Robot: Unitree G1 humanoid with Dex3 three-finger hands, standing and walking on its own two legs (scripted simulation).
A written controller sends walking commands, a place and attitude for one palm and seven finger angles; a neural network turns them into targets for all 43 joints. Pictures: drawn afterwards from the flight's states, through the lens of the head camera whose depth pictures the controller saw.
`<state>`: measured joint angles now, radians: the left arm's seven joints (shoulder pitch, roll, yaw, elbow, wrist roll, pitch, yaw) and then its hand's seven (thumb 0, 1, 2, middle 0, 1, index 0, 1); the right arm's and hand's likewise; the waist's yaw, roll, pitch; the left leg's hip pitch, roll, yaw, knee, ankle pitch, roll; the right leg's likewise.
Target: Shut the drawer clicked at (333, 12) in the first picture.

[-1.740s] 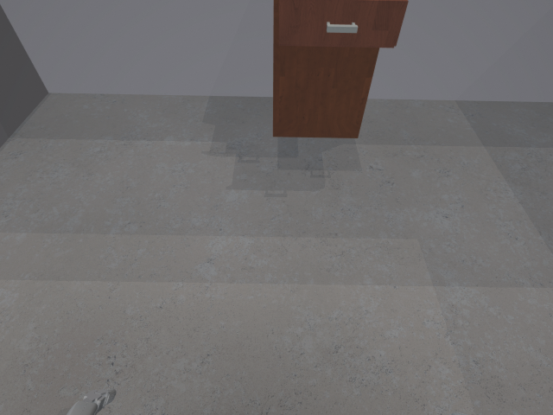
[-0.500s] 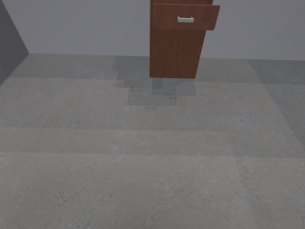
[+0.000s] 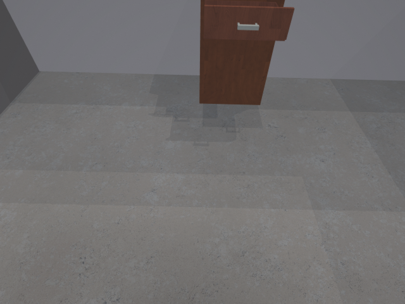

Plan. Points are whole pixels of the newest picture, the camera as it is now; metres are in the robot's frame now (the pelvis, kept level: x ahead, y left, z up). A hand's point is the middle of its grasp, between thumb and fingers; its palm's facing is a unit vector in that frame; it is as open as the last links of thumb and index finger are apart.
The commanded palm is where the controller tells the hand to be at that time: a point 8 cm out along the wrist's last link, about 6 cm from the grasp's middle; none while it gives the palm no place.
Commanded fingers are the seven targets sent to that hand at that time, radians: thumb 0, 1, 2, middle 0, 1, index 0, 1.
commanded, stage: walk to a spot facing it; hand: left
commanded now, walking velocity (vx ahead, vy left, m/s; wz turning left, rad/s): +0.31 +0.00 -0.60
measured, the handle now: (247, 25) +1.43 -0.16 -0.03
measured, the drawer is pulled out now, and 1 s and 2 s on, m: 0.30 0.30 0.30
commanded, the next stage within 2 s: none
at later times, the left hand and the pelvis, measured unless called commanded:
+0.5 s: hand (145, 300) +0.17 +0.15 -0.19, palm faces -0.19 -0.96 -0.22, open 7.4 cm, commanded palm none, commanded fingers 0.00 0.90 0.90 -0.20 -0.30 -0.20 -0.30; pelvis +0.09 -0.04 -0.03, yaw -12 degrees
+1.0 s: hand (156, 235) +0.34 +0.15 -0.21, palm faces -0.29 -0.95 -0.14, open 7.4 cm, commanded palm none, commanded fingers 0.00 0.90 0.90 -0.20 -0.30 -0.20 -0.30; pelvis +0.30 -0.02 -0.02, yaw -22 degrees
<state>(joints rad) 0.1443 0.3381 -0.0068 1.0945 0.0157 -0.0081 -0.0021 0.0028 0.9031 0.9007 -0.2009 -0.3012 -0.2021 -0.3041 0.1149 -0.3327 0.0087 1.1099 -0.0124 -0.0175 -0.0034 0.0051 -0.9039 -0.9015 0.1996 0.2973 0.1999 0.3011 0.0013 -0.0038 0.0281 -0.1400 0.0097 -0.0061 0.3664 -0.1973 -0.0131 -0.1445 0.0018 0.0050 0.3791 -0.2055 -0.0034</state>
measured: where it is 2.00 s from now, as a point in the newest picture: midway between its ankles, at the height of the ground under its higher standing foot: (246, 219)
